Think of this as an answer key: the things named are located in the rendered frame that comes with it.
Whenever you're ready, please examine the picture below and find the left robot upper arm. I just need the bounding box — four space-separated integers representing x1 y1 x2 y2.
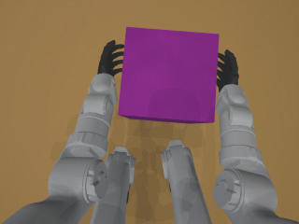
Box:
1 157 108 224

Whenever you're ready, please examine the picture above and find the left robot thigh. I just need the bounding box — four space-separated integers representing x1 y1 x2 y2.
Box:
90 151 136 224

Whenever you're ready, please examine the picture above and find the robot right hand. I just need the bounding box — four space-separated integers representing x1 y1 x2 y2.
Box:
216 49 239 92

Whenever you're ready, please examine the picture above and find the carton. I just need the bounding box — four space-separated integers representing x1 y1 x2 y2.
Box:
118 27 220 124

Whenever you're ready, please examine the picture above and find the right robot forearm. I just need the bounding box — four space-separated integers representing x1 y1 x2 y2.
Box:
215 84 278 203

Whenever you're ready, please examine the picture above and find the robot left hand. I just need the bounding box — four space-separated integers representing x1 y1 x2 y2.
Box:
97 40 124 77

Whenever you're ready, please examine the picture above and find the right robot thigh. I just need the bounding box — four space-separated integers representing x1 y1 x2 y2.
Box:
161 145 212 224

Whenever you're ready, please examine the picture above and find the robot thigh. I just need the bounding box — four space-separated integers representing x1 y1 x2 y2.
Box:
161 145 212 224
90 151 136 224

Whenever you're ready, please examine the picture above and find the right robot upper arm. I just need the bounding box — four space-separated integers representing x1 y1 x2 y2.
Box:
212 167 299 224

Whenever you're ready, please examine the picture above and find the left robot forearm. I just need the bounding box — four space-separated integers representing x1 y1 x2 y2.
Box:
48 73 118 190

